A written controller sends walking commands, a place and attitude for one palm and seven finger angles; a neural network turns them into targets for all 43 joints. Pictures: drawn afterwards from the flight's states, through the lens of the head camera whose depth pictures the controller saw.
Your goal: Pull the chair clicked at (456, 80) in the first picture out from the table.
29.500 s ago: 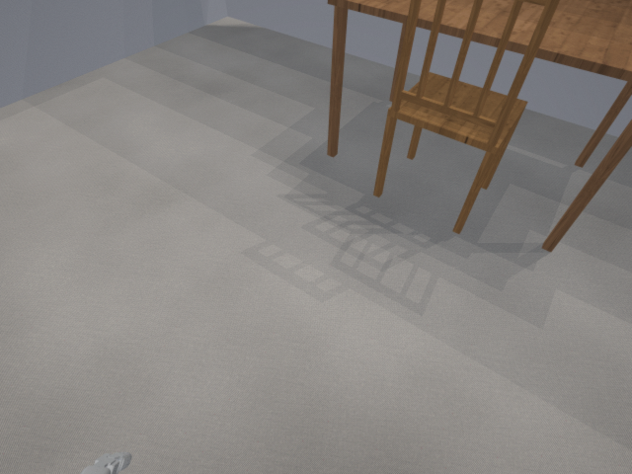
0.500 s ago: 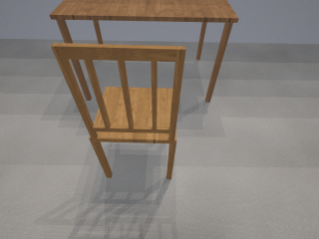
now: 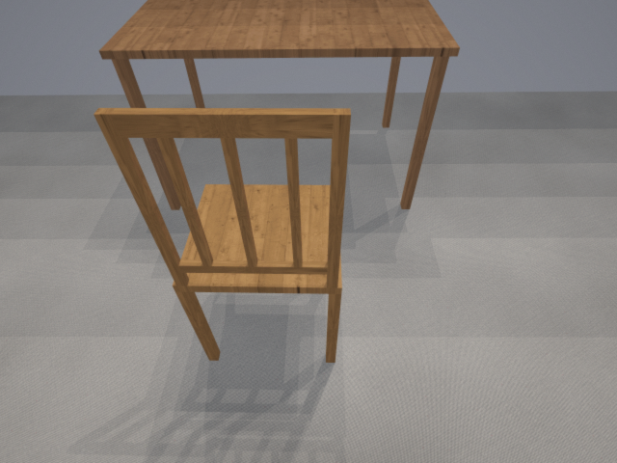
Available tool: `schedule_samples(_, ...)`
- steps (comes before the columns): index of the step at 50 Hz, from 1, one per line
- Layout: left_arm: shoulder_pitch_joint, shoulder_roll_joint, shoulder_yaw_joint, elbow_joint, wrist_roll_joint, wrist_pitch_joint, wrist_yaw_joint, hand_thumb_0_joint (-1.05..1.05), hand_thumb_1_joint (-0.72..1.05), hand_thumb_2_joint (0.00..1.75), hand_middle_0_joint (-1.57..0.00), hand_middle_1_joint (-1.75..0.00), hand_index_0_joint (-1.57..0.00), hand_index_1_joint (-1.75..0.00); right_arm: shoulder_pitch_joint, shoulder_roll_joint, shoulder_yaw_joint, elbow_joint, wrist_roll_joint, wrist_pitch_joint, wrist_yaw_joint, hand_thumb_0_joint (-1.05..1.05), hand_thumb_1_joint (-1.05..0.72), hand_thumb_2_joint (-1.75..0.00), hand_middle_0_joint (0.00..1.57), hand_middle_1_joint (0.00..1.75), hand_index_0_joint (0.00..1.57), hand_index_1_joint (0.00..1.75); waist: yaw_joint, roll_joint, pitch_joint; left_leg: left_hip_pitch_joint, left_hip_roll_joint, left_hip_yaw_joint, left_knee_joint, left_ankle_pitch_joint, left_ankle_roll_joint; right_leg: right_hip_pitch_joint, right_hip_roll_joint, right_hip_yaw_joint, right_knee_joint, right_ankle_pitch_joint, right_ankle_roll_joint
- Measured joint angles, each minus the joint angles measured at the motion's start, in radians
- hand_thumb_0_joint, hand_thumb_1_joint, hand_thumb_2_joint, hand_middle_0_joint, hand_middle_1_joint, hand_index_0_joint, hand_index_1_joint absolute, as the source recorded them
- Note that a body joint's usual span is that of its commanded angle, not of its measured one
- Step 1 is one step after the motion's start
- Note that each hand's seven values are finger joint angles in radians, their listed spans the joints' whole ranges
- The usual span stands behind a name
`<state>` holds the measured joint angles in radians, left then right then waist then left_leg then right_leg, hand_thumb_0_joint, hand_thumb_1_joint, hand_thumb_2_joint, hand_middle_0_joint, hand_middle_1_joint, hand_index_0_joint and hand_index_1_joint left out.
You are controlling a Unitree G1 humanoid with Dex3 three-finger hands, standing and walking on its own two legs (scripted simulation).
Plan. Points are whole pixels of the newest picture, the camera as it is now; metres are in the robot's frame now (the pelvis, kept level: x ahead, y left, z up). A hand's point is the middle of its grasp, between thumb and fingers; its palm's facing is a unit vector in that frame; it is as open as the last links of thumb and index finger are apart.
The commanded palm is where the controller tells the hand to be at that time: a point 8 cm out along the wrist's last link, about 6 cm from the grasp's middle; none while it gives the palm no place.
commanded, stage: let the arm hang, fingers relaxed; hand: left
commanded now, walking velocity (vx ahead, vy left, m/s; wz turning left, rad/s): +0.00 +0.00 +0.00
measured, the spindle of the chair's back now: (242, 210) +0.59 +0.17 -0.06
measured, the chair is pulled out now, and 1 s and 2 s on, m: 0.62 0.62 0.62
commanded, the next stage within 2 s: look to check the result in 0.12 s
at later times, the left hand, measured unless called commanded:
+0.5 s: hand out of the picture +0.00 +0.15 -0.17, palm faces +0.02 -0.98 -0.19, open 7.3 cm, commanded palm none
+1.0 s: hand out of the picture +0.00 +0.15 -0.18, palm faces +0.01 -0.98 -0.19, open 7.3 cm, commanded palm none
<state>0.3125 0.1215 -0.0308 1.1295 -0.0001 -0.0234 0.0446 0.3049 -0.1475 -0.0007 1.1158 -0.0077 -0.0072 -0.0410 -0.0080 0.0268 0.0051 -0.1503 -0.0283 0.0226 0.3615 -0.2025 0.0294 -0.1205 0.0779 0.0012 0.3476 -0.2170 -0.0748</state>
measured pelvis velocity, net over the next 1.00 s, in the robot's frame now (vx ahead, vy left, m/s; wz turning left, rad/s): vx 0.02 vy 0.00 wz -0.01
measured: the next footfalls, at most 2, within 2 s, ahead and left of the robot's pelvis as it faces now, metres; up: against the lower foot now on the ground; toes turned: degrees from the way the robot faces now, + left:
none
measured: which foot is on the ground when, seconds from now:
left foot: down 0.00-1.00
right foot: down 0.00-1.00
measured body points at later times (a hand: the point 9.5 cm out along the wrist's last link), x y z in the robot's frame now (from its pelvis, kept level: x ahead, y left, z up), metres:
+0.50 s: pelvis +0.01 -0.01 +0.00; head +0.02 -0.02 +0.45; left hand +0.00 +0.20 -0.16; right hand -0.03 -0.21 -0.17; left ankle -0.01 +0.10 -0.75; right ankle -0.02 -0.07 -0.75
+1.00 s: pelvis +0.02 +0.00 +0.00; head +0.02 -0.01 +0.45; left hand +0.00 +0.21 -0.16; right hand -0.02 -0.21 -0.17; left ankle -0.01 +0.10 -0.75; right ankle -0.02 -0.07 -0.75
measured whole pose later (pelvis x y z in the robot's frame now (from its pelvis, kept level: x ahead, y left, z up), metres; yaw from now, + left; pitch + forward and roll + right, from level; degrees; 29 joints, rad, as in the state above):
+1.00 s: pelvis +0.02 +0.00 +0.00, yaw -1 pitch +0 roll +0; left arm 0.32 0.12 -0.03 1.13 0.00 -0.02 0.05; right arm 0.33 -0.12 0.00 1.14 -0.01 -0.01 -0.05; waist -0.01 0.02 0.01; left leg -0.13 -0.02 0.03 0.37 -0.24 0.02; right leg -0.10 0.09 0.01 0.34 -0.24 -0.08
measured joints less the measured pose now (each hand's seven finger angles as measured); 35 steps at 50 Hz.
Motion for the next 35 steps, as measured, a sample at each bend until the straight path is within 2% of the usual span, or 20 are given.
schedule_samples(35,0.012,-0.01,0.005,0.007,-0.002,-0.001,0.007,0.01,0.92,0.89,-0.2,-0.3,-0.2,-0.3,0.036,0.025,0.0,0.029,0.002,0.0,-0.009,0.0,-0.91,-0.9,0.2,0.3,0.2,0.3,-0.006,-0.008,0.001,0.013,0.017,0.006,0.011,-0.028,-0.013,0.02,0.018,0.01,-0.012,-0.012,-0.012)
